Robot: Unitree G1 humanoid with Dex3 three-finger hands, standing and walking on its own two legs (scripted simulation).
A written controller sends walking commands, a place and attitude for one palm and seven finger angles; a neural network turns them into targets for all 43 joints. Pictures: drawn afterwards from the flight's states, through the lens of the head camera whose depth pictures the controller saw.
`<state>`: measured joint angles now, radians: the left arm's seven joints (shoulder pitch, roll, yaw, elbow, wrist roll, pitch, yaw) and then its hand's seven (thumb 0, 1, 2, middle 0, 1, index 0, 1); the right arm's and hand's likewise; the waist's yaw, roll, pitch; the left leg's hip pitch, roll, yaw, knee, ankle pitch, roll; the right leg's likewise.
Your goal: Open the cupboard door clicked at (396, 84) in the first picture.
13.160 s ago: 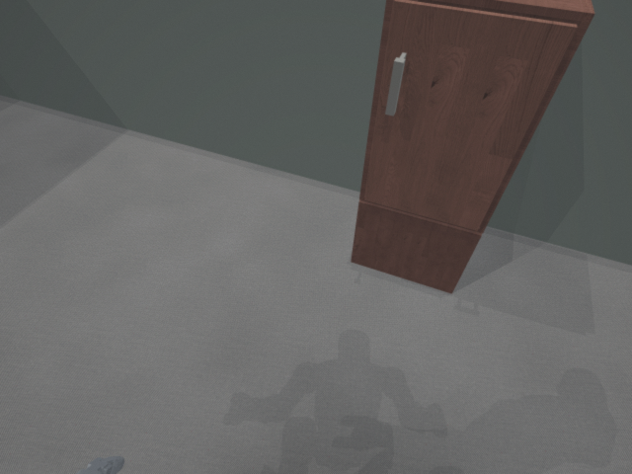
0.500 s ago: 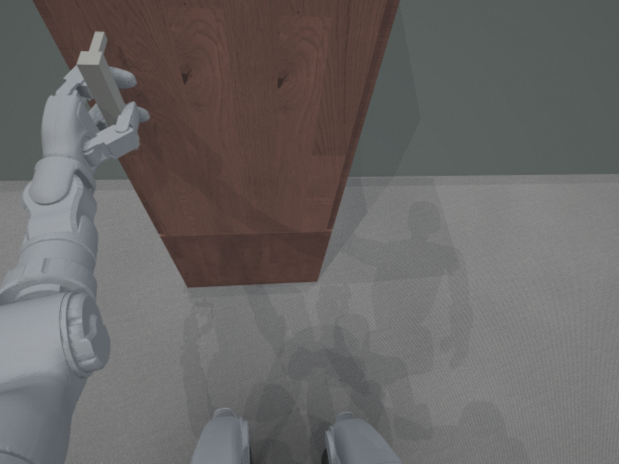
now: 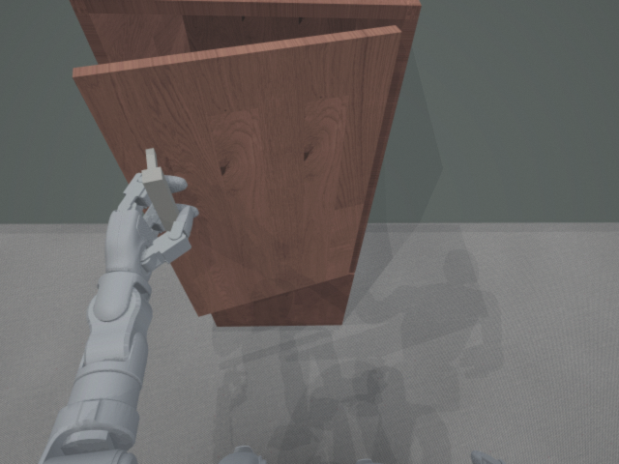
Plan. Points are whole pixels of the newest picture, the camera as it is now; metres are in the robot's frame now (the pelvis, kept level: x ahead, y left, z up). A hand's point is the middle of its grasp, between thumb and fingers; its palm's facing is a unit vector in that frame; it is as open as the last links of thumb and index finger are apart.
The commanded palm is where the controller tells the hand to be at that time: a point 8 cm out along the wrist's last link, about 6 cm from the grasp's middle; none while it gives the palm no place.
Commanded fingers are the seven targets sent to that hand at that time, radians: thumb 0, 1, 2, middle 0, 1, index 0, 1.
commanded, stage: pull the door open along its arc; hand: left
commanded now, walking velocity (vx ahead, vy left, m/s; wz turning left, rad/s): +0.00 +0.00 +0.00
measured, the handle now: (166, 199) +0.45 +0.19 +0.08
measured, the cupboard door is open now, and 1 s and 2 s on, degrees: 17 48 49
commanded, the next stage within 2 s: open thumb and fingers to let go in 0.58 s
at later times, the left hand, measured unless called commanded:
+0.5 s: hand (256, 309) +0.28 +0.06 +0.08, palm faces +0.39 -0.92 +0.02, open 6.3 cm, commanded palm +0.22 +0.09 +0.07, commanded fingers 0.00 0.90 0.90 -0.40 -1.35 -0.40 -1.35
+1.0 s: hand (271, 324) +0.27 +0.04 +0.08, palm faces +0.38 -0.93 +0.00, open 8.3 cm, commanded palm +0.22 +0.08 +0.07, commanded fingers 0.00 -0.29 0.39 -0.31 -1.22 -0.31 -1.22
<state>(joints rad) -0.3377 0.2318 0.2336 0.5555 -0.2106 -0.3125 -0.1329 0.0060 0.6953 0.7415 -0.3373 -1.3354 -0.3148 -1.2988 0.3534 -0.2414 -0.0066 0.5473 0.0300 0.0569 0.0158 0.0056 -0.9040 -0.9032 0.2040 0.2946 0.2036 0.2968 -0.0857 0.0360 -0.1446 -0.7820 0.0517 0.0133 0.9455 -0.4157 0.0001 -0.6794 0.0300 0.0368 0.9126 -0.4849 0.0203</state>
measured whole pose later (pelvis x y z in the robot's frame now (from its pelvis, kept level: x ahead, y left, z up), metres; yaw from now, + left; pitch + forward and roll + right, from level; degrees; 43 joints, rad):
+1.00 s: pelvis +0.00 -0.05 +0.00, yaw +5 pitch +8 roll +1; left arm 0.21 -0.08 -0.25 0.01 0.06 -0.20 0.50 0.01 0.31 0.65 -0.37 -1.29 -0.38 -1.29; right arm 0.20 -0.19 0.01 0.52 -0.06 0.04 0.02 0.01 -0.90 -0.90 0.20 0.29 0.20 0.30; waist -0.01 0.04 -0.13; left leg -0.65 0.02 -0.07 0.91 -0.40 -0.05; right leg -0.55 0.01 -0.05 0.95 -0.54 -0.04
